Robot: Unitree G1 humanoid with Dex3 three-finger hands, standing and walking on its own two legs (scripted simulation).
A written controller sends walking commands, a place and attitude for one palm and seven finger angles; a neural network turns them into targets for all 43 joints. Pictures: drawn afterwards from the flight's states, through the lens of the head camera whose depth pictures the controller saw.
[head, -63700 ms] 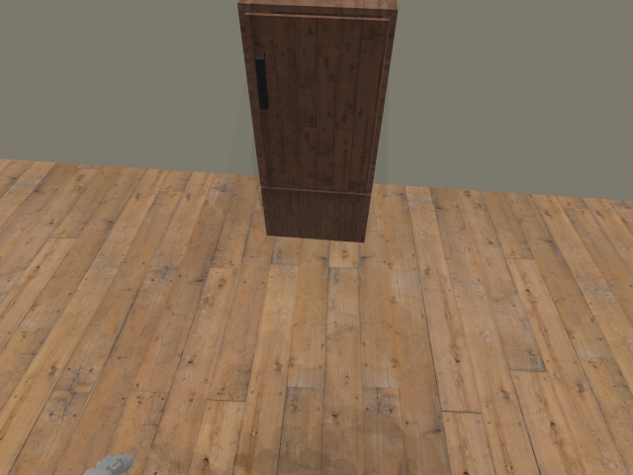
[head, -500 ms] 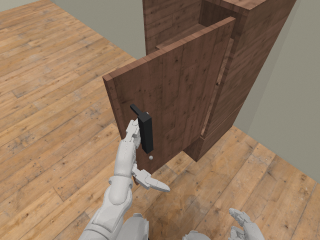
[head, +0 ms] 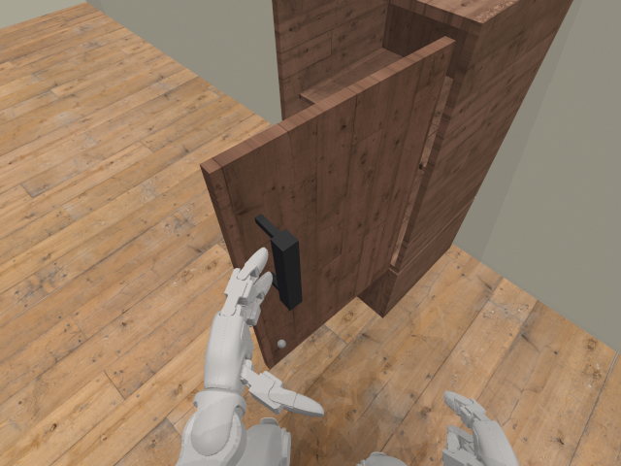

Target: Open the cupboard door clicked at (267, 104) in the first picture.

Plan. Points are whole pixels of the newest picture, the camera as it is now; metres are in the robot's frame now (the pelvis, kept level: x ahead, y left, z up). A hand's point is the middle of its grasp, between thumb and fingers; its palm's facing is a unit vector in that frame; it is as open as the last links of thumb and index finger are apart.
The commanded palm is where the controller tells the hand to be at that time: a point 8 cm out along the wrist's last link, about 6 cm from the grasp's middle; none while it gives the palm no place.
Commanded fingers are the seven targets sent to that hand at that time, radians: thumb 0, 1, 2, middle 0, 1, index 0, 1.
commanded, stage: slide the hand sideways off the handle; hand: left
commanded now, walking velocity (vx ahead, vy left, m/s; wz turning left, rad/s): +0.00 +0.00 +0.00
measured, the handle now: (278, 263) +0.36 +0.07 +0.05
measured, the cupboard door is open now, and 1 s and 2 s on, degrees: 86 86 86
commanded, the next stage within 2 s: draw the hand back to the body in 0.54 s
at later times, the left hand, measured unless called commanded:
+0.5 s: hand (239, 374) +0.22 +0.10 +0.05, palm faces -0.01 -1.00 -0.01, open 16.3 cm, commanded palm +0.20 +0.16 +0.05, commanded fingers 0.00 -0.50 0.30 -0.15 -0.30 -0.15 -0.30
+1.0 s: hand (174, 372) +0.20 +0.15 +0.10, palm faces +0.01 -1.00 -0.03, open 16.3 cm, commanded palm +0.18 +0.21 +0.11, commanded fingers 0.00 -0.50 0.30 -0.15 -0.30 -0.15 -0.30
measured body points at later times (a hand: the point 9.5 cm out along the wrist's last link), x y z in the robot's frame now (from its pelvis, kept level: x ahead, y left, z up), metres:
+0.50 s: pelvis +0.01 -0.02 -0.01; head +0.07 -0.03 +0.44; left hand +0.22 +0.15 +0.05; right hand +0.20 -0.25 -0.09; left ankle +0.07 +0.09 -0.65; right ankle -0.02 -0.11 -0.65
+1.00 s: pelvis +0.01 +0.00 +0.02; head +0.03 -0.01 +0.47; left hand +0.20 +0.20 +0.11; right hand +0.19 -0.22 -0.05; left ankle +0.07 +0.09 -0.65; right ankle -0.02 -0.11 -0.65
